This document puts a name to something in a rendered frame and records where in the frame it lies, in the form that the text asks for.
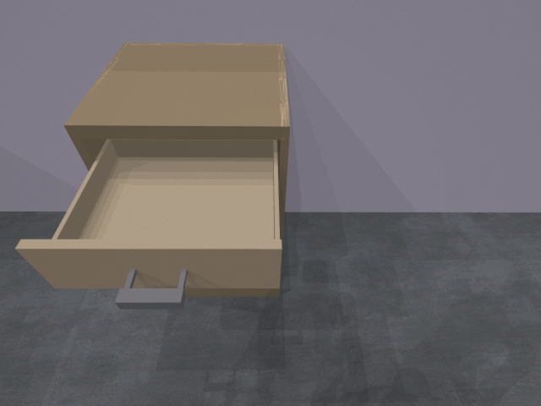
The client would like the handle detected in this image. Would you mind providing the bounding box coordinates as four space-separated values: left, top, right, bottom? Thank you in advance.
115 269 188 310

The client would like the cabinet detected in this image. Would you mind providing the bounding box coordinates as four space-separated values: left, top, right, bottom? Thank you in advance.
64 42 290 297

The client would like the drawer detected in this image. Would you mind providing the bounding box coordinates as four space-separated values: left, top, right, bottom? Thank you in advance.
15 140 282 288

